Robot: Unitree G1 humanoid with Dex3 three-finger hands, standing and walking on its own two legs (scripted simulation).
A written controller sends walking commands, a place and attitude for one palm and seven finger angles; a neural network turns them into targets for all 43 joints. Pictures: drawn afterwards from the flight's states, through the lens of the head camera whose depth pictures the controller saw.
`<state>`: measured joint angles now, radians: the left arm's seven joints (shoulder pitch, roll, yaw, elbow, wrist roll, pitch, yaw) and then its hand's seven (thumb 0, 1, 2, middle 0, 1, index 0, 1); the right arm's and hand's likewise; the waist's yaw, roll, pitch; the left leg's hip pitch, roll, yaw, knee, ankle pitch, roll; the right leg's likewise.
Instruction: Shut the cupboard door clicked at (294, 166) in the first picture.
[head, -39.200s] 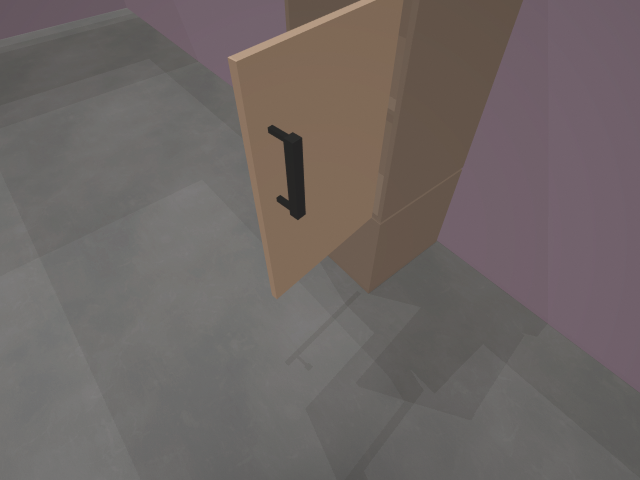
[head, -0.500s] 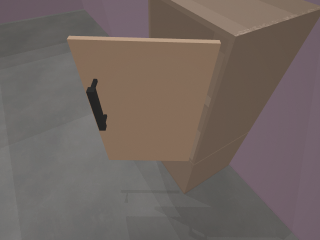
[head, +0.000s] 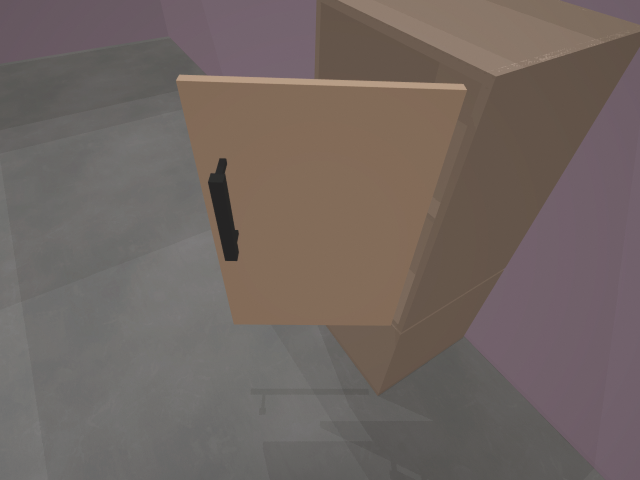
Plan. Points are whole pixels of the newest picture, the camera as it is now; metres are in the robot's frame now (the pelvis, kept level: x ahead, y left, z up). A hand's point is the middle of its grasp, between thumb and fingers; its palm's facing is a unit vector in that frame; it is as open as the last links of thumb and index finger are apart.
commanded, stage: look again from close up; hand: left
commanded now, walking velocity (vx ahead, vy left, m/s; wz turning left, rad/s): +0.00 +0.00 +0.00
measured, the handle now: (227, 212) +0.49 +0.18 +0.05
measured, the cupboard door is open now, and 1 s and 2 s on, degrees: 58 58 58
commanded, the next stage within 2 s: shuffle to correct the standing spot in 0.14 s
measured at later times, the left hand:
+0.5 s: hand out of the picture -0.05 +0.18 -0.17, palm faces +0.02 -0.98 -0.18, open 7.4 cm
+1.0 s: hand out of the picture +0.07 +0.14 -0.18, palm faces +0.04 -0.98 -0.21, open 7.3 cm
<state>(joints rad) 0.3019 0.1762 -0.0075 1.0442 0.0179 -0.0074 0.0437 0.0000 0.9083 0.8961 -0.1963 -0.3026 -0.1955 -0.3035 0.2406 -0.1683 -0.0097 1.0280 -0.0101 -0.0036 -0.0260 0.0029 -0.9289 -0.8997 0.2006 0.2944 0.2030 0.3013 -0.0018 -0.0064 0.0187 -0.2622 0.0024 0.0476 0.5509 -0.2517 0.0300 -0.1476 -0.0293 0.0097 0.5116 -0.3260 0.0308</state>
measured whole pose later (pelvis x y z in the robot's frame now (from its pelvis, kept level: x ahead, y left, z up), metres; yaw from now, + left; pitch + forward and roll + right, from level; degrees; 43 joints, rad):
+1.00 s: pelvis +0.05 -0.04 +0.00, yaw +1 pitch +0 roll +0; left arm 0.29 0.16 0.01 1.04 0.02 -0.03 0.04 0.01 0.93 0.90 -0.20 -0.30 -0.20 -0.30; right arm 0.28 -0.13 -0.02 1.10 0.00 0.01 -0.04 0.00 -0.91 -0.90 0.20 0.29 0.20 0.30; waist -0.01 0.00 0.03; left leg -0.27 0.04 0.05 0.66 -0.43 -0.01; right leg -0.24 -0.01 -0.10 0.58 -0.34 -0.03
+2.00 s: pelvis +0.04 -0.01 +0.01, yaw -1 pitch +0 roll +1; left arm 0.28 0.14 -0.03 1.11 0.01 -0.02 0.03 0.01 0.92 0.90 -0.20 -0.30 -0.20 -0.30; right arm 0.28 -0.17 0.01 1.11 -0.01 -0.03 -0.02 0.00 -0.91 -0.90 0.20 0.29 0.20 0.30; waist -0.01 0.02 0.04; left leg -0.20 -0.03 0.13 0.42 -0.22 0.05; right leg -0.23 -0.03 -0.01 0.49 -0.26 0.00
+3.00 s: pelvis -0.01 -0.05 -0.09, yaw +3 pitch +12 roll -2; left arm 0.32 0.22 0.09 -0.07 -0.29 -0.44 -0.32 0.01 0.90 0.90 -0.62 -0.77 -0.62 -0.77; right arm 0.17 -0.20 0.03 0.54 0.03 -0.24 -0.06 0.01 -0.90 -0.90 0.20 0.29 0.21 0.30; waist 0.04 0.04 -0.10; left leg -0.92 0.02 -0.03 1.20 -0.49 -0.01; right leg -0.87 0.00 -0.14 1.16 -0.51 -0.06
